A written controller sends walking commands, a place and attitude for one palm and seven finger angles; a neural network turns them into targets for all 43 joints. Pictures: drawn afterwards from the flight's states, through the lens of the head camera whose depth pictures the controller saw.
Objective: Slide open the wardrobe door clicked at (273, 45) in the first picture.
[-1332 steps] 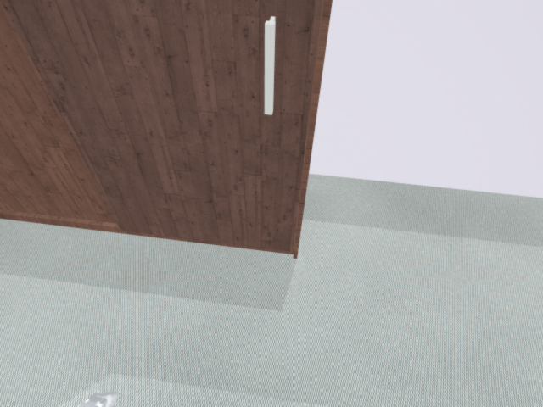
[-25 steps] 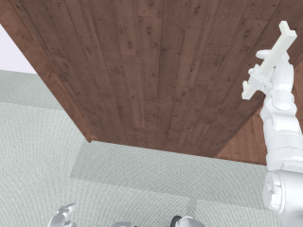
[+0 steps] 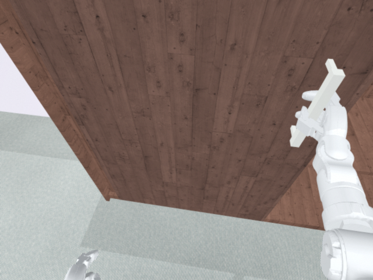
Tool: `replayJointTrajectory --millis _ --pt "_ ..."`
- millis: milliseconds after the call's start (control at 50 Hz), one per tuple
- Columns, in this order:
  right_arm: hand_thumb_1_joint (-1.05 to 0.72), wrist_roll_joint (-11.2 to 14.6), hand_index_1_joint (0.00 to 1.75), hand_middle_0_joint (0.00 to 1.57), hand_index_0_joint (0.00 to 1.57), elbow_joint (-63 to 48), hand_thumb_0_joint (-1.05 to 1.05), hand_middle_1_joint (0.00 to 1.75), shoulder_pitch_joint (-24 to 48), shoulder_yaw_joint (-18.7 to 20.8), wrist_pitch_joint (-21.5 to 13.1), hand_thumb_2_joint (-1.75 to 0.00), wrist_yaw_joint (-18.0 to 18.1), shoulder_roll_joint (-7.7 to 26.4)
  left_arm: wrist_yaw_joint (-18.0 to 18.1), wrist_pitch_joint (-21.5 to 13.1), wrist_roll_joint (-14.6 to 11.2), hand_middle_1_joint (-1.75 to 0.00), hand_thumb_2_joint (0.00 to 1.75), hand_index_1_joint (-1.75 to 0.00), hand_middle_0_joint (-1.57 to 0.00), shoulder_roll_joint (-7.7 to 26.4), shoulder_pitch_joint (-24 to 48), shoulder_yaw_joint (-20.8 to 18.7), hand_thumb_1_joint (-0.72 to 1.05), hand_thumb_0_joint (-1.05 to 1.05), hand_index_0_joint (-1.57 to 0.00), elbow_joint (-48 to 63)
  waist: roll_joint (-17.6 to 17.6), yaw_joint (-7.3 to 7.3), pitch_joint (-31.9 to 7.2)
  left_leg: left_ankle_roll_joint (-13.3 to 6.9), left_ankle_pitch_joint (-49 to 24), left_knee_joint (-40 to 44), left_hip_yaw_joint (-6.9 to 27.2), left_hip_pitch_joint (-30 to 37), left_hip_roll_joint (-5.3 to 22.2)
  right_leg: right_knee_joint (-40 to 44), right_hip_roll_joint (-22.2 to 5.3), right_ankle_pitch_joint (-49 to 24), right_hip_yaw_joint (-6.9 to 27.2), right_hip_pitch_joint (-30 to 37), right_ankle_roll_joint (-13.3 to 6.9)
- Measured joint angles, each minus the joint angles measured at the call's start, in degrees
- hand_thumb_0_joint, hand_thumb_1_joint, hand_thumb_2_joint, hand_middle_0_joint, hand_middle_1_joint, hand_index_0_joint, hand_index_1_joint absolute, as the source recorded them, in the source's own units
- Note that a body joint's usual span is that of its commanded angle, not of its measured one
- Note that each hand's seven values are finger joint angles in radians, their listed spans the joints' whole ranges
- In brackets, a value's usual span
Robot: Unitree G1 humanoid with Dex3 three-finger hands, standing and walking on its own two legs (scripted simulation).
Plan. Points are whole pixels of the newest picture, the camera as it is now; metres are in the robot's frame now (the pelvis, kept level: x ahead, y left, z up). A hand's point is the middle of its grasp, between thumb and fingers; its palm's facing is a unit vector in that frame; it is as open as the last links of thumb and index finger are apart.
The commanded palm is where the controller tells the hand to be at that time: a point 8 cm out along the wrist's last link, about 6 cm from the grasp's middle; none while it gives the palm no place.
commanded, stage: stop walking and hold the door there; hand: right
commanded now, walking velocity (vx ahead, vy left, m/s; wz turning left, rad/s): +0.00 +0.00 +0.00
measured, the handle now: (310, 107) +0.49 -0.25 +0.11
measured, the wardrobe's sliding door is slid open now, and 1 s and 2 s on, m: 0.69 0.69 0.69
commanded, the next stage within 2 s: loosen the grip on the handle in 0.16 s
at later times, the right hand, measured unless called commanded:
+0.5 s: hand (306, 118) +0.44 -0.22 +0.12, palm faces +0.25 +0.95 -0.19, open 8.0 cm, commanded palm +0.40 -0.26 +0.11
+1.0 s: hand (306, 115) +0.45 -0.22 +0.12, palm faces +0.24 +0.96 -0.14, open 13.6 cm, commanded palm +0.41 -0.28 +0.13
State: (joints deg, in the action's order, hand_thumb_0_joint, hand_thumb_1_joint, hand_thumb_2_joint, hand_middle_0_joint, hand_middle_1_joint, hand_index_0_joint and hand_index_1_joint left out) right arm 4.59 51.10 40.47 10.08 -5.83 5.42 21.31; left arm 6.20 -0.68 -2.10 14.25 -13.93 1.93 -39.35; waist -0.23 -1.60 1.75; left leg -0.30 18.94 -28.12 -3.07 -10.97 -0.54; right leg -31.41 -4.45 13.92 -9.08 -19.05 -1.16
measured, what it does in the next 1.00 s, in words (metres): stands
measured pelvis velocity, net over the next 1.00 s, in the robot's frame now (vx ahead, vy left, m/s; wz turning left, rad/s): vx -0.02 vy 0.00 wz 0.01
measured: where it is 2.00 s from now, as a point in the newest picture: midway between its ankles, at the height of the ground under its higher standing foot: outside the picture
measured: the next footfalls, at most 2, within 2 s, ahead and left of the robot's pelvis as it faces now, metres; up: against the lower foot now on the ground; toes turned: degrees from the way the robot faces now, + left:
none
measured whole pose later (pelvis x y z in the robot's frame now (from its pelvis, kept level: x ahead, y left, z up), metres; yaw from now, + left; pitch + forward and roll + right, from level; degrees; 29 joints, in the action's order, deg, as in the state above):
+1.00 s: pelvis -0.02 +0.00 -0.01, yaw +1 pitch +7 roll +1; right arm -1.1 58.6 46.4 21.3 -6.0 -0.5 27.8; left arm 0.2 -3.3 -0.5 14.8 -24.2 -1.1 -42.1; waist -0.2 -6.8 -2.1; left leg -1.0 19.0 -34.0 -2.8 -22.2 -1.4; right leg -35.6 -3.1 13.1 -5.0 -29.7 -1.7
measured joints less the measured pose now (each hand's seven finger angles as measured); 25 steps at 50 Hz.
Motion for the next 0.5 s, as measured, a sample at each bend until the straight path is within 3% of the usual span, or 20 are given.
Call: replayJointTrajectory --millis 260,300,320,400,500 --pt "-0.76 -0.15 1.4 0.35 0.27 -2.03 -0.05 1.31 -1.02 -0.11 0.26 -0.8 0.03 -0.26 0.16 0.78 0.25 -0.3 0.9 -0.3 -0.21 -0.45 -0.72 0.54 0.9 0.0 -0.21 -0.24 -0.4 -0.38 -0.24 0.78 -0.89 0.37 0.77 -0.92 0.27 -0.13 0.13 -0.09 -0.82 -0.82 -0.81" --pt "-0.72 -5.87 1.4 0.36 0.28 0.7 -0.04 1.3 1.83 3.61 0.68 -0.8 -2.58 0.13 -0.99 -1.38 0.54 -0.3 0.9 -0.3 -0.21 -0.92 -1.34 -0.58 0.9 0.0 -0.21 -0.33 0.77 -0.81 -0.02 0.68 -0.24 -1.34 0.98 -2.14 1.01 0.43 0.89 -0.5 -1.15 -0.98 -0.97" --pt "-0.69 -7.24 1.4 0.37 0.29 3.74 -0.04 1.31 4.52 4.85 1.68 -0.79 -3.64 0.94 -2.09 -2.36 1.11 -0.3 0.9 -0.3 -0.21 -1.33 -1.7 -1.3 0.9 0.0 -0.21 -0.74 1.45 -1.72 -0.75 0.49 0.12 -2.26 0.39 -3.5 1.39 0.45 1.32 -0.96 -0.63 -2.25 -1.03" --pt "-0.57 -7.82 1.43 0.4 0.42 6.82 -0.03 1.34 8.78 10.08 4.78 -0.75 -5.46 3.45 -5.34 -3.75 2.66 -0.3 0.9 -0.3 -0.21 -1.7 -3.62 -2.5 0.9 0.0 -0.21 -0.75 3.53 -3.79 -2.18 -0.13 -0.63 -2.63 -0.48 -6.45 1.19 1.27 1.24 -2.95 0.26 -4.95 -0.62" --pt "-0.27 -8.4 1.43 0.4 0.46 5.31 -0.01 1.36 7.44 7.31 2.27 -0.6 -3.22 3.58 -7.19 -4.0 2.97 -0.3 0.9 -0.3 -0.2 0.91 -7.48 -4.14 0.9 0.0 -0.21 -0.56 1.27 -4.6 -2.37 -0.75 -1.29 -3.46 -1.61 -8.56 0.43 -0.51 0.48 -3.36 1.5 -7.91 -0.46"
